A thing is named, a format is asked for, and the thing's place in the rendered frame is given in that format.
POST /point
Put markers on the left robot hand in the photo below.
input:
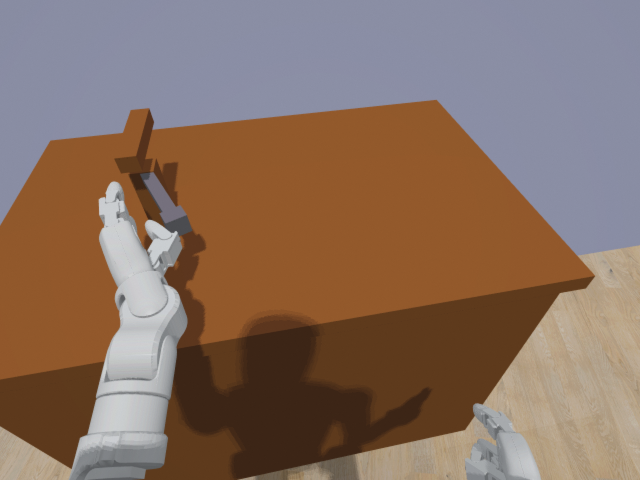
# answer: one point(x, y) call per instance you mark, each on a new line
point(121, 246)

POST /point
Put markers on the left robot forearm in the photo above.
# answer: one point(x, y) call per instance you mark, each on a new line
point(126, 433)

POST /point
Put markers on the tap lever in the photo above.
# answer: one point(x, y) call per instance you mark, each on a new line
point(174, 218)

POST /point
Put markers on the counter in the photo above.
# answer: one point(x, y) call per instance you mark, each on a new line
point(354, 279)

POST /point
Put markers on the right robot hand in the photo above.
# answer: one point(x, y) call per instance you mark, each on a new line
point(511, 459)

